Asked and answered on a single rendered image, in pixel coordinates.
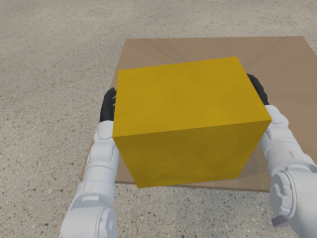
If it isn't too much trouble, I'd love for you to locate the robot left upper arm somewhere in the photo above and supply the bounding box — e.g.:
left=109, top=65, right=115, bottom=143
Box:
left=60, top=205, right=118, bottom=238

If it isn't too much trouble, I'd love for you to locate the left robot hand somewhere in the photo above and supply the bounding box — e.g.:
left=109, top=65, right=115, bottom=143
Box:
left=99, top=87, right=117, bottom=123

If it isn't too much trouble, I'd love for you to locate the carton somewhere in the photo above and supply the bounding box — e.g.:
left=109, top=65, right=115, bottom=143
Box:
left=112, top=57, right=272, bottom=188

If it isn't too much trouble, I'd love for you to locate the left robot forearm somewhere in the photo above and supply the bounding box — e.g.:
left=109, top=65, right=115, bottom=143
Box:
left=59, top=120, right=119, bottom=238

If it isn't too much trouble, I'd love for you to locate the table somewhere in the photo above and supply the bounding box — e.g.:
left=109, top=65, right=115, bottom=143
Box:
left=79, top=36, right=317, bottom=228

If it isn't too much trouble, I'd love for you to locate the right robot hand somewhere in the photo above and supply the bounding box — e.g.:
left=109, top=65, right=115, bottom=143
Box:
left=247, top=73, right=269, bottom=105

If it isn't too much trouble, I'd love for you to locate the robot right upper arm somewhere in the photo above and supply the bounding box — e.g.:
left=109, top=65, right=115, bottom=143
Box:
left=268, top=170, right=317, bottom=238

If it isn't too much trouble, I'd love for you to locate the right robot forearm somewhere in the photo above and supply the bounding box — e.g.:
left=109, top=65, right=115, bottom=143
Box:
left=260, top=105, right=317, bottom=179

